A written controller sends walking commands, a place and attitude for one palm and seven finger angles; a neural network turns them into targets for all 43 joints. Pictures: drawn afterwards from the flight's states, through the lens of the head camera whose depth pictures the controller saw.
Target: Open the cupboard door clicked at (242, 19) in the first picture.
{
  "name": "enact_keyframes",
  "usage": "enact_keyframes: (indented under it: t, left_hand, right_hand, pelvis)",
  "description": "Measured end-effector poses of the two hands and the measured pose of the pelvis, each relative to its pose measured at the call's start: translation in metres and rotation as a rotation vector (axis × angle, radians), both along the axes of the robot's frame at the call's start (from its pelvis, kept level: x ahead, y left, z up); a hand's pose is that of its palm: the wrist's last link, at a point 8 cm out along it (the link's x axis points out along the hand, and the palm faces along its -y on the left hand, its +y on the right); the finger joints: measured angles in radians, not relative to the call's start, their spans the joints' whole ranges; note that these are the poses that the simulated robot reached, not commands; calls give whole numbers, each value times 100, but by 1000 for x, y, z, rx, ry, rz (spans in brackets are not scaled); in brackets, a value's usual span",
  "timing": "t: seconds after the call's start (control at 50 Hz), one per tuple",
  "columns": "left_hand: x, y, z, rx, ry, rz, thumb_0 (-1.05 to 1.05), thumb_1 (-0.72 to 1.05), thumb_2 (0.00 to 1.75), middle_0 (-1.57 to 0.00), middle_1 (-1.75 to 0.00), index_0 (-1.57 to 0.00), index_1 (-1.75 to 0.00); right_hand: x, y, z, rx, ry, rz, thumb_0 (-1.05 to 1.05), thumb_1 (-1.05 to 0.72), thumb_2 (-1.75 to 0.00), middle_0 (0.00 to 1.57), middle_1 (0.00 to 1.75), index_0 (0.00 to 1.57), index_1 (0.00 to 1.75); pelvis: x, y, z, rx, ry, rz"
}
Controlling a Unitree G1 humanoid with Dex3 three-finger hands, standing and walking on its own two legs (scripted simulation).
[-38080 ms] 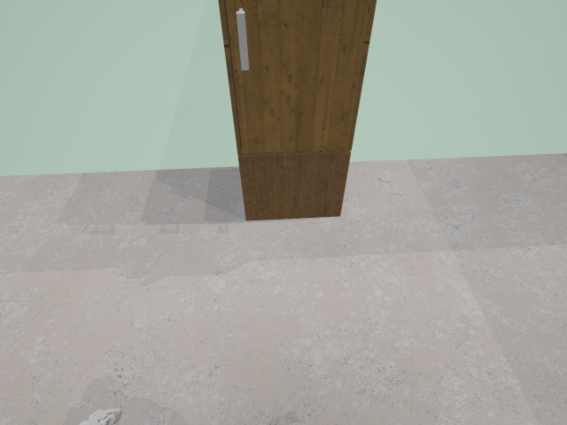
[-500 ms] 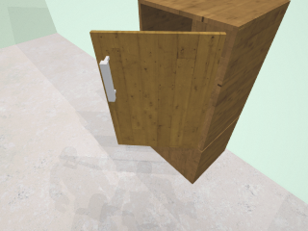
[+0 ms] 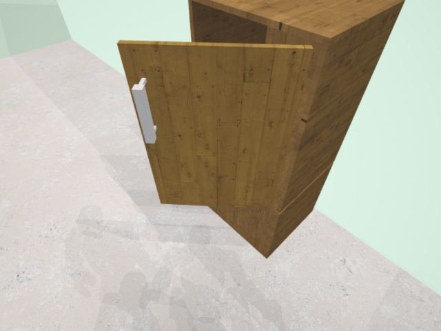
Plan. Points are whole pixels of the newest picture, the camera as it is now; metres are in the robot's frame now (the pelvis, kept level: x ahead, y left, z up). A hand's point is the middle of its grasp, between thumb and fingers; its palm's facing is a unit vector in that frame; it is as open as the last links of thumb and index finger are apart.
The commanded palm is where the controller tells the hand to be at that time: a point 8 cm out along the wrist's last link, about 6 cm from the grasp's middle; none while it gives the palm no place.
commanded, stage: look again from close up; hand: left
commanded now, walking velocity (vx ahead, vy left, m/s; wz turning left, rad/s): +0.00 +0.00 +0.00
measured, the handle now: (147, 111) +0.59 +0.21 +0.09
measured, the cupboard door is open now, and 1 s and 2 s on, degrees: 43 43 43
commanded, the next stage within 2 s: come to a stop and stand still in 0.36 s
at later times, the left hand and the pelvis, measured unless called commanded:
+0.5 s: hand out of the picture +0.07 +0.23 -0.16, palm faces -0.02 -0.96 -0.29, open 7.4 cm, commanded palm none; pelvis +0.02 +0.01 +0.00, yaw +0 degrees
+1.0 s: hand out of the picture +0.06 +0.22 -0.16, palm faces +0.00 -0.96 -0.29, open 7.4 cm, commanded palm none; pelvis +0.02 +0.01 +0.00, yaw +1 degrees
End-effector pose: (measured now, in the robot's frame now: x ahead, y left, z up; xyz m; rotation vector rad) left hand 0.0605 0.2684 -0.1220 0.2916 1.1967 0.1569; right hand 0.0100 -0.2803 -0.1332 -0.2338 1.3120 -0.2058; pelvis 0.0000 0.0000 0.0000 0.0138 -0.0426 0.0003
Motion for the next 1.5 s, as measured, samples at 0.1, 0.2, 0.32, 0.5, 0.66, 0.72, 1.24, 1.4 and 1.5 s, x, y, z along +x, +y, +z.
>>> enact_keyframes:
  t: [0.1, 0.2, 0.32, 0.5, 0.66, 0.72, 1.24, 1.4, 1.5]
  left_hand:
    - [7, -4, -1, -11, -1, -2, 0, 90, 90, -20, -30, -20, -30]
    - [9, -4, -2, -17, 9, 1, 0, 91, 90, -20, -30, -20, -30]
    - [7, -1, -3, -18, 26, 13, 0, 91, 90, -20, -30, -20, -30]
    - [2, 6, -4, -15, 48, 34, 0, 91, 90, -20, -30, -20, -30]
    - [2, 13, -4, -10, 51, 42, 0, 91, 90, -20, -30, -20, -30]
    - [3, 16, -4, 1, 43, 43, 0, 91, 90, -20, -30, -20, -30]
    - [-10, -36, -14, -74, 84, 59, 0, 91, 90, -20, -30, -20, -30]
    - [-16, -46, -19, -94, 102, 67, 0, 92, 90, -20, -30, -20, -30]
    - [-22, -48, -20, -99, 110, 74, 0, 92, 90, -20, -30, -20, -30]
  right_hand:
    - [6, 8, -1, 15, 6, 1, 1, -91, -90, 21, 30, 20, 30]
    - [17, 16, -1, 26, -5, 7, 1, -91, -90, 21, 30, 20, 30]
    - [35, 22, 1, 29, -26, 19, 1, -91, -90, 21, 30, 21, 30]
    - [58, 22, 6, 12, -56, 39, 1, -91, -90, 21, 30, 21, 30]
    - [71, 18, 12, -10, -76, 53, 1, -91, -90, 21, 30, 21, 30]
    - [74, 16, 13, -17, -87, 55, 1, -91, -90, 21, 30, 21, 30]
    - [19, 51, -16, 112, 22, 8, 1, -91, -90, 21, 30, 20, 30]
    - [3, 46, -12, 96, 60, -19, 1, -91, -90, 20, 30, 20, 30]
    - [0, 49, -12, 101, 62, -23, 1, -91, -90, 20, 30, 20, 30]
  pelvis:
    - [4, 1, 1, -3, 1, 1]
    - [7, 3, 2, -5, 1, 1]
    - [12, 6, 3, -7, 2, 1]
    - [18, 10, 4, -9, -1, 4]
    - [21, 12, 5, -10, -4, 8]
    - [21, 12, 5, -11, -1, 6]
    - [23, -1, -1, 1, 5, 6]
    - [23, -6, 0, -2, 1, 3]
    - [21, -7, 1, -4, -5, 2]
